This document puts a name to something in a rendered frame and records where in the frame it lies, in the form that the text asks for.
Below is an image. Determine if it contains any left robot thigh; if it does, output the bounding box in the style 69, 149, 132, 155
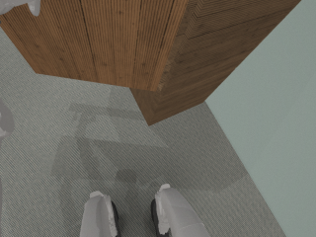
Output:
79, 195, 115, 237

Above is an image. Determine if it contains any robot left upper arm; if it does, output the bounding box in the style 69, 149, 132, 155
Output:
0, 98, 15, 237

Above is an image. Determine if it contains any cupboard door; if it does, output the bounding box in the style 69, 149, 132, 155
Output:
0, 0, 189, 92

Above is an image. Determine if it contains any left robot shin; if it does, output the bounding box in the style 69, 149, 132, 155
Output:
84, 191, 118, 236

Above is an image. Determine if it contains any robot left hand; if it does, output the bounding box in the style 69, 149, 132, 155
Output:
0, 0, 40, 17

